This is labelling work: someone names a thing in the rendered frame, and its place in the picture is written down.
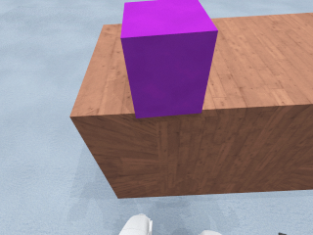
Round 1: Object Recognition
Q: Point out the carton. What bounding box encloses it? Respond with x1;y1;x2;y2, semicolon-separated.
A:
120;0;218;118

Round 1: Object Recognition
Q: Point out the left robot thigh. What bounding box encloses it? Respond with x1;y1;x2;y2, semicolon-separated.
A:
119;214;153;235

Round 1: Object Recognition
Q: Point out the pedestal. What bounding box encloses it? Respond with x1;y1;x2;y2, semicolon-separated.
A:
69;12;313;199

